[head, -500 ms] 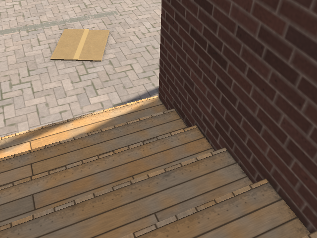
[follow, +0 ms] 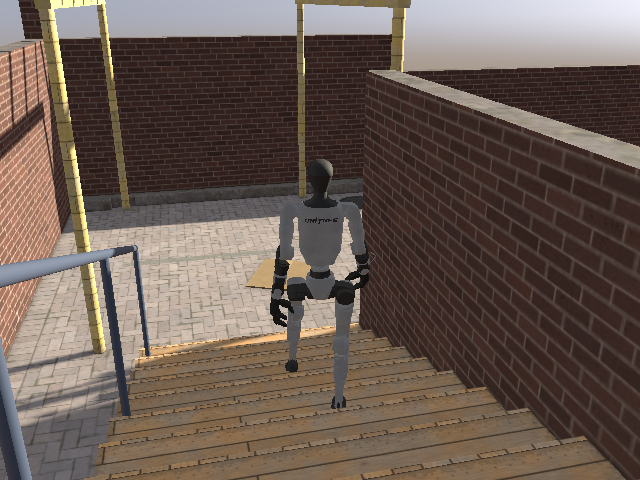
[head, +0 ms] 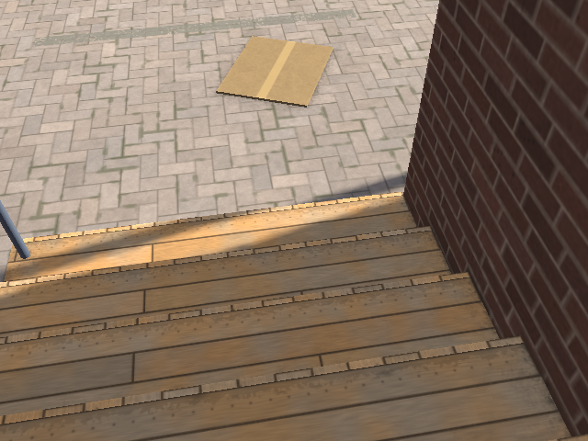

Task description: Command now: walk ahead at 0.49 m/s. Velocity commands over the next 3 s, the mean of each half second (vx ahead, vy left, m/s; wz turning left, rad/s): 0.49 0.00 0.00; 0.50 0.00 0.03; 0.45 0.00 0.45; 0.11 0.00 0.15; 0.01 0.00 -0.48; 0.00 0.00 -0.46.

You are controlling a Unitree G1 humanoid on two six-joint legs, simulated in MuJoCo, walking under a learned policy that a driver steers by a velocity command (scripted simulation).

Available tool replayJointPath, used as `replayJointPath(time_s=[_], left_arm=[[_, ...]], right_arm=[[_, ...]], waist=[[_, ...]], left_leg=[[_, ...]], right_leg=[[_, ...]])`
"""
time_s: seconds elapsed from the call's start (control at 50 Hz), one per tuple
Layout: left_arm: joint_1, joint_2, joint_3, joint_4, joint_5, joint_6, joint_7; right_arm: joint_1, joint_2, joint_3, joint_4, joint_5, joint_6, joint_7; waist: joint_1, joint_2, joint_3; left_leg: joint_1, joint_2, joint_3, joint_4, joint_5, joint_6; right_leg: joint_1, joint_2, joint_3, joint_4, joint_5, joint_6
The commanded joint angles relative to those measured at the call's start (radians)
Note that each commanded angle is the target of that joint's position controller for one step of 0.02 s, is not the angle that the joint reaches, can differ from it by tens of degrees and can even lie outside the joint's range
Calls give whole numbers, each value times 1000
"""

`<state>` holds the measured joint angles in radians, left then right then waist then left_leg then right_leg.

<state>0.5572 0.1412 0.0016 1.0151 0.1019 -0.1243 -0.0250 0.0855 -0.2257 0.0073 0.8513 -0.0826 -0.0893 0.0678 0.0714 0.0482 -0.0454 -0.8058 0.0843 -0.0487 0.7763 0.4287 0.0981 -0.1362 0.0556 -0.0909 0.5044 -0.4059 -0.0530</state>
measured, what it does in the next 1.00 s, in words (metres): goes down: left foot 0.14 m lower, then right foot 0.14 m lower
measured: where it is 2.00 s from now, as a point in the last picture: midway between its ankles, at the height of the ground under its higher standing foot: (309, 340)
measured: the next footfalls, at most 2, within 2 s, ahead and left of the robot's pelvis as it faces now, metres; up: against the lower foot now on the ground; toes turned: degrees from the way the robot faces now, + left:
left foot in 0.24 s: +0.30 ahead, +0.13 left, -0.14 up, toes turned +5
right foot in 0.82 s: +0.69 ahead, -0.16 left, -0.28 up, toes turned -5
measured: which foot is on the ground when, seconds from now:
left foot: up 0.00-0.22, down 0.24-0.84, up 0.86-1.00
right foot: down 0.00-0.24, up 0.26-0.80, down 0.82-1.00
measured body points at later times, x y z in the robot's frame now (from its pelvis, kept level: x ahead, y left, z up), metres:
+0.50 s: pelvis +0.28 +0.04 -0.14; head +0.31 +0.05 +0.31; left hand +0.36 +0.27 -0.28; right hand +0.24 -0.18 -0.28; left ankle +0.26 +0.13 -0.86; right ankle +0.45 -0.11 -0.79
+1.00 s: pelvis +0.59 -0.06 -0.28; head +0.62 -0.08 +0.17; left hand +0.64 +0.19 -0.42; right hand +0.56 -0.30 -0.44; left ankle +0.52 +0.08 -0.80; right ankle +0.65 -0.15 -1.00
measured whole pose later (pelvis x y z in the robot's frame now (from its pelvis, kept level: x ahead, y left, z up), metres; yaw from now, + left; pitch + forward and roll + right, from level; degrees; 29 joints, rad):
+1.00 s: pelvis +0.59 -0.06 -0.28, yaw +2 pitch +1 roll +0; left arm 0.27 0.23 0.02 0.98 0.10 -0.09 -0.07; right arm 0.42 -0.22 -0.02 0.98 -0.06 -0.08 0.01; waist -0.05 0.05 0.04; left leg -0.71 0.06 -0.04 1.75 -0.33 0.09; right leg -0.43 -0.02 -0.12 0.67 -0.27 -0.06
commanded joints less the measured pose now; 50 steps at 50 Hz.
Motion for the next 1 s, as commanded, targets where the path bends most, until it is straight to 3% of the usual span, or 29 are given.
replayJointPath(time_s=[0.02,0.06,0.08,0.14,0.2,0.24,0.26,0.28,0.3,0.32,0.36,0.38,0.4,0.44,0.52,0.6,0.7,0.72,0.74,0.76,0.78,0.8,0.82,0.86,0.88,0.9,0.92,0.94,1.0], left_arm=[[53,47,-22,8,20,-20,-7],[121,59,-33,48,9,-18,2],[19,167,17,-15,-146,26,38],[127,128,10,11,-87,73,80],[163,122,20,48,-50,96,99],[163,123,27,48,-88,89,94],[253,75,39,49,-146,74,87],[392,-72,-72,63,35,30,-72],[80,60,-28,-71,-42,4,-103],[-70,144,-6,-95,-69,-3,-82],[-43,155,3,-83,-49,9,-31],[-102,79,-21,-86,-29,34,-21],[-112,19,-41,-93,11,45,-21],[-191,23,-36,-113,7,37,-30],[-164,51,-30,-117,17,46,-57],[-517,55,-45,-215,14,51,-36],[-576,153,-44,-244,-2,68,-57],[-655,174,0,-247,-152,73,-43],[-673,169,-2,-248,-164,71,-32],[-663,162,-45,-226,14,73,-43],[-632,183,20,-212,-135,60,-20],[-519,183,-14,-178,4,53,-30],[-309,230,46,-87,-86,45,-4],[2,324,79,-17,-107,53,0],[84,341,94,-32,-130,74,-8],[49,348,104,-17,-124,94,9],[35,262,45,-3,23,55,-58],[-29,263,61,-17,38,39,-77],[-266,32,-10,-92,-6,-16,-31]], right_arm=[[-70,-37,3,-82,-12,2,5],[-168,-45,1,-129,-4,11,3],[-212,-89,-30,-123,69,23,-6],[-281,5,-13,-135,103,21,0],[-105,-34,-37,-46,75,12,-29],[263,-105,-68,94,57,11,-49],[420,-163,-86,125,56,23,-50],[651,-207,-94,109,1,3,5],[593,-234,-119,152,-25,18,2],[508,-173,-102,152,-37,26,3],[295,-55,-56,97,-26,10,6],[205,-2,-39,77,-15,-4,-3],[133,75,-14,47,5,-29,-27],[161,4,-28,48,28,-68,-39],[293,-90,-45,103,-20,-56,-1],[699,48,-3,257,-14,-44,-65],[477,-24,4,164,-29,-28,-14],[455,-142,-49,138,117,-7,-61],[493,-135,-47,150,100,11,-84],[562,-33,-7,200,-8,-6,-70],[564,-100,-49,186,53,19,-102],[626,-42,-15,244,-15,11,-61],[590,-104,-59,216,68,35,-97],[782,-3,-63,235,130,34,-123],[666,-47,-62,178,143,16,-126],[445,-56,-61,95,125,15,-122],[438,46,-14,85,20,0,-47],[431,45,-21,101,19,-11,-41],[473,66,-2,106,-13,2,-40]], waist=[[-19,-85,140],[17,-82,171],[28,-75,213],[115,-76,235],[73,-58,202],[-80,29,1],[-90,212,-287],[-235,228,-760],[-288,92,-331],[-260,-74,-139],[-79,-82,19],[-31,-48,100],[-9,-59,116],[-55,-20,73],[-28,-36,97],[-234,-37,168],[-153,-14,227],[-188,-7,197],[-213,-2,232],[-235,-75,288],[-234,-5,274],[-180,-74,175],[-102,-46,136],[-61,-295,-304],[60,-257,-439],[85,-263,-391],[54,-133,-150],[10,-98,35],[-168,-88,71]], left_leg=[[130,14,2,-76,96,-19],[17,25,-13,-165,20,-27],[126,-16,57,-242,24,-48],[198,-6,45,-394,-21,-71],[388,-8,68,-529,-146,-49],[907,27,92,-466,112,-31],[1465,240,-74,-12,579,71],[1882,397,-379,-48,148,449],[1685,401,-523,-250,-282,388],[1399,355,-402,-344,-547,290],[754,270,-255,-420,-420,269],[517,226,-190,-483,-484,232],[378,160,-148,-527,-551,202],[302,70,-21,-535,-495,216],[375,117,-63,-387,-322,221],[1005,200,-281,-226,-598,232],[255,92,-117,-255,-929,144],[358,75,-101,-223,-862,85],[470,73,-103,-183,-820,64],[639,137,-184,-106,-857,76],[690,68,-105,-43,-657,63],[707,110,-146,63,-572,57],[585,-7,-16,345,-557,48],[60,-95,30,1116,-1390,-32],[-121,-77,-25,1261,-1308,-26],[-238,-67,25,1211,-1144,-33],[-250,-35,-23,1174,-922,-33],[-271,-19,-16,1110,-816,-38],[-67,80,-132,761,-476,30]], right_leg=[[-204,-246,188,-117,170,-194],[-29,-283,244,-54,201,-200],[-96,-207,186,11,236,-127],[14,-195,201,129,253,-115],[78,-185,207,408,439,-130],[-169,-103,123,869,244,-107],[-573,-15,71,1338,-513,-29],[-765,-33,257,1560,-470,15],[-1192,-22,210,1617,-392,39],[-1220,-115,173,1483,-225,43],[-881,-217,193,1231,37,24],[-768,-248,205,1089,103,1],[-701,-281,228,853,306,-28],[-496,-224,123,486,511,-28],[-483,-175,139,491,619,4],[-1150,-247,238,159,782,47],[-363,-184,89,148,866,-7],[-318,-155,83,65,872,25],[-350,-171,104,-10,826,40],[-504,-235,147,-198,822,10],[-393,-192,89,-200,783,32],[-239,-187,73,-289,795,-8],[32,-139,10,-159,726,16],[769,-418,253,328,1199,-66],[809,-539,450,219,867,-161],[672,-549,581,-44,220,-191],[346,-457,608,-129,-231,-217],[120,-447,551,-165,-132,-243],[-295,-406,385,-209,102,-198]])
Over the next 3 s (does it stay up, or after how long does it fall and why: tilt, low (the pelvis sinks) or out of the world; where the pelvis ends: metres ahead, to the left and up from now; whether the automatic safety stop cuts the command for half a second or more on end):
stays up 1.02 0.02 -0.40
